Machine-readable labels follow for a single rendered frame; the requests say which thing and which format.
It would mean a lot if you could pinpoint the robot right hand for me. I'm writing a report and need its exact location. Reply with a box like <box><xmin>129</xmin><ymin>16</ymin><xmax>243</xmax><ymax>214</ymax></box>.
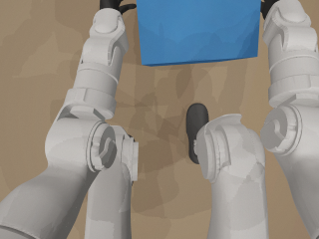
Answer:
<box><xmin>260</xmin><ymin>0</ymin><xmax>279</xmax><ymax>20</ymax></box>

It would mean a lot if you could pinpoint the robot right upper arm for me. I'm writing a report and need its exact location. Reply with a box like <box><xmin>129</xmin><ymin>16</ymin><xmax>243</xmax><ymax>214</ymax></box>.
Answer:
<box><xmin>260</xmin><ymin>104</ymin><xmax>319</xmax><ymax>239</ymax></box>

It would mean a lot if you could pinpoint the robot left upper arm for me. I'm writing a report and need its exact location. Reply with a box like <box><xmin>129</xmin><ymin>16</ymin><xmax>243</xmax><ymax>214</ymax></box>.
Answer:
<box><xmin>0</xmin><ymin>118</ymin><xmax>118</xmax><ymax>239</ymax></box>

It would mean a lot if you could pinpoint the carton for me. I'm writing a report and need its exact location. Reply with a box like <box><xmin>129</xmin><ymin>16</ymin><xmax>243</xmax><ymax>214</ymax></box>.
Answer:
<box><xmin>136</xmin><ymin>0</ymin><xmax>261</xmax><ymax>67</ymax></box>

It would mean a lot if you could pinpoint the robot thigh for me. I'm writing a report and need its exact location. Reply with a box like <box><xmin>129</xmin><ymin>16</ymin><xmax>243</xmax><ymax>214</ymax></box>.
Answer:
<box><xmin>84</xmin><ymin>134</ymin><xmax>139</xmax><ymax>239</ymax></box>
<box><xmin>199</xmin><ymin>123</ymin><xmax>269</xmax><ymax>239</ymax></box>

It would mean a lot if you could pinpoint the right robot thigh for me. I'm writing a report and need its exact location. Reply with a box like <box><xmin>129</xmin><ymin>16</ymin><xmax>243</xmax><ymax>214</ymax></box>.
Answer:
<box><xmin>199</xmin><ymin>123</ymin><xmax>269</xmax><ymax>239</ymax></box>

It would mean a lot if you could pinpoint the robot left forearm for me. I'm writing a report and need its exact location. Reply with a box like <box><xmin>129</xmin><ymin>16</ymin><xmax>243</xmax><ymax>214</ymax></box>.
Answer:
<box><xmin>45</xmin><ymin>8</ymin><xmax>130</xmax><ymax>154</ymax></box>

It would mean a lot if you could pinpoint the left robot thigh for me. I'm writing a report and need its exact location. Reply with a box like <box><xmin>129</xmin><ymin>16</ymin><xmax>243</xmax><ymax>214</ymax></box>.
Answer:
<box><xmin>84</xmin><ymin>134</ymin><xmax>139</xmax><ymax>239</ymax></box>

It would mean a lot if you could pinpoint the robot left hand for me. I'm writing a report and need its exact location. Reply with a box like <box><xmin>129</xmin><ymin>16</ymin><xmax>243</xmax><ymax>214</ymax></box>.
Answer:
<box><xmin>100</xmin><ymin>0</ymin><xmax>137</xmax><ymax>15</ymax></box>

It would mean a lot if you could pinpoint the robot right forearm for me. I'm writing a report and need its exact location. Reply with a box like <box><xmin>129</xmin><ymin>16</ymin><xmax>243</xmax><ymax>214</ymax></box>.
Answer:
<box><xmin>262</xmin><ymin>0</ymin><xmax>319</xmax><ymax>108</ymax></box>

